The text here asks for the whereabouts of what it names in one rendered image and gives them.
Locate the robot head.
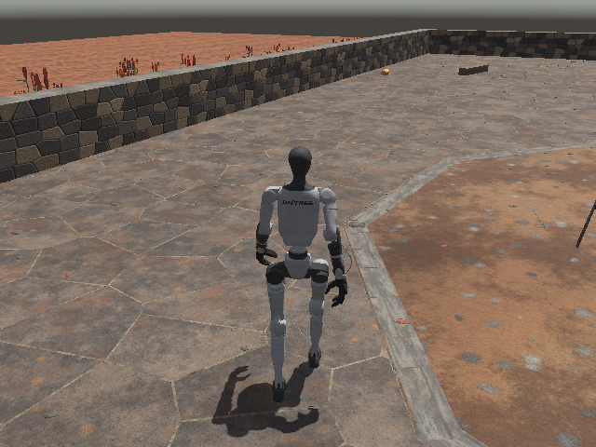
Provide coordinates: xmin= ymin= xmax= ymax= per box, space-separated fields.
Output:
xmin=283 ymin=146 xmax=315 ymax=191

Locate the left robot forearm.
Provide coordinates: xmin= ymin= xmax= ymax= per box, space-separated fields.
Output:
xmin=255 ymin=222 xmax=269 ymax=253

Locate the robot torso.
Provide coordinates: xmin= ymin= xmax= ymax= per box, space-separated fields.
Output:
xmin=278 ymin=183 xmax=320 ymax=279

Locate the robot right upper arm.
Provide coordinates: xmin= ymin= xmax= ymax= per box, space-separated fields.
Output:
xmin=318 ymin=187 xmax=337 ymax=241

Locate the right robot forearm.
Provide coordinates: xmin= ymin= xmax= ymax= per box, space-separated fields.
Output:
xmin=328 ymin=227 xmax=346 ymax=279

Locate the robot left upper arm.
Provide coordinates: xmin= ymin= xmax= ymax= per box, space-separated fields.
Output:
xmin=258 ymin=186 xmax=280 ymax=236

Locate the right robot hand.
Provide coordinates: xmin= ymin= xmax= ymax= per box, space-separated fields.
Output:
xmin=325 ymin=278 xmax=348 ymax=307

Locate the left robot hand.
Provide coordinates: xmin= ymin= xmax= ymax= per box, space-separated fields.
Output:
xmin=256 ymin=249 xmax=278 ymax=265

